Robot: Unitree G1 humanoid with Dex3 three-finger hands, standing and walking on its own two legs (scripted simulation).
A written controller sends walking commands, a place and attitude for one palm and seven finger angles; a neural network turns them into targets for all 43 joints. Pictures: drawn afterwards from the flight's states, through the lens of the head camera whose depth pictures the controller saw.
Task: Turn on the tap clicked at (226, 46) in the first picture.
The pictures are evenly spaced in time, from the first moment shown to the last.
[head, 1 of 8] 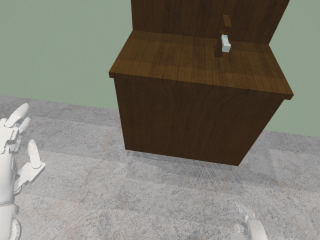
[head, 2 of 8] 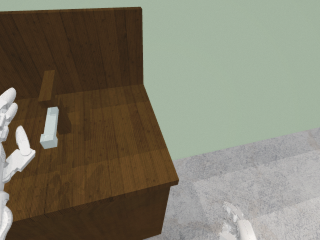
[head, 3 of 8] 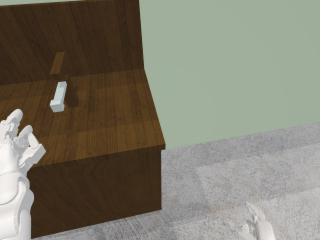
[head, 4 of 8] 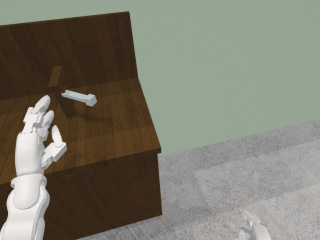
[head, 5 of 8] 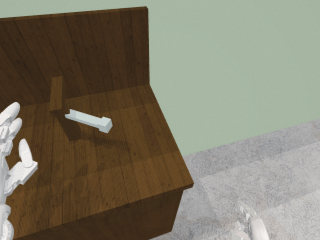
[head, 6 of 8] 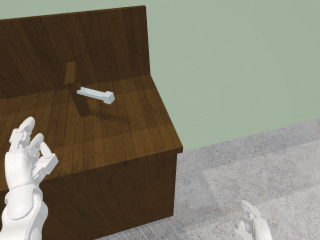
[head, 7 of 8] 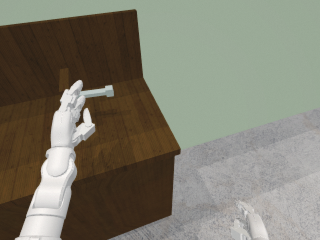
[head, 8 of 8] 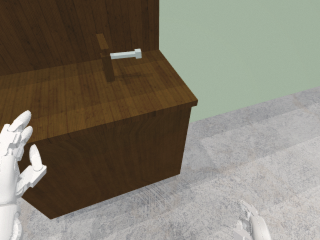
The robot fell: no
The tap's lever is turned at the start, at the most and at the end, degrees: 0 82 82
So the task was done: yes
